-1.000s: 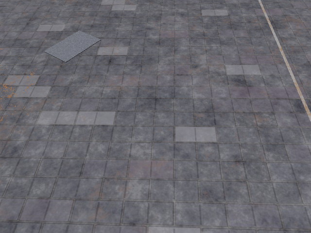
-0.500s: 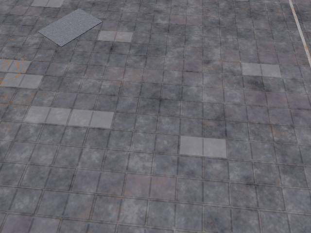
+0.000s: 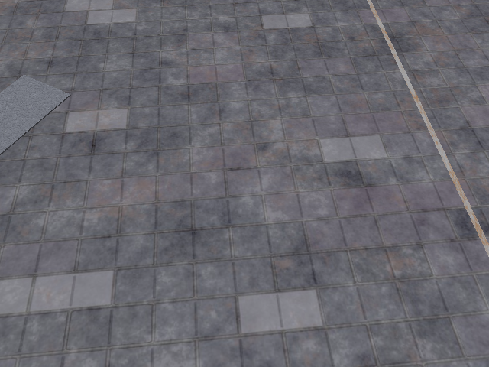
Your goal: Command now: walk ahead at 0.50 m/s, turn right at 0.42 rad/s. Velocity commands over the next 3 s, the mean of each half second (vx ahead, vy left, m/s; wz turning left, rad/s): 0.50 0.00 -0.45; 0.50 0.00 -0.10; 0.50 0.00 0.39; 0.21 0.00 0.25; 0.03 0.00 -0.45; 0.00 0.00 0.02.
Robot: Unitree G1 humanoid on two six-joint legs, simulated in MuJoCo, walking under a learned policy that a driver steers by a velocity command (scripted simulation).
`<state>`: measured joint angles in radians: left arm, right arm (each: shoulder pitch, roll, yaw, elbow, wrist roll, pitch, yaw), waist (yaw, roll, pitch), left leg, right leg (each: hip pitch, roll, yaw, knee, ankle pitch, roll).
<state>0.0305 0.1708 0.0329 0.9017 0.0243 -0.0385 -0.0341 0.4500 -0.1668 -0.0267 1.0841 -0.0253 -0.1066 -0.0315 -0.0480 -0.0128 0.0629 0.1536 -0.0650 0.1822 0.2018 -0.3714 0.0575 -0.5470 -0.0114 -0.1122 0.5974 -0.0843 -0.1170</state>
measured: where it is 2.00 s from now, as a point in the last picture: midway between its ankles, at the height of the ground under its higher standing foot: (291, 198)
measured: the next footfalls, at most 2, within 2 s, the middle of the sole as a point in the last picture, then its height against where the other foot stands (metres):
right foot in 0.04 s outside the picture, level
left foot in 0.58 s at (236, 336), level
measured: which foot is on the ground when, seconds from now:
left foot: down 0.00-0.06, up 0.08-0.56, down 0.58-1.00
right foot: up 0.00-0.02, down 0.04-0.60, up 0.62-1.00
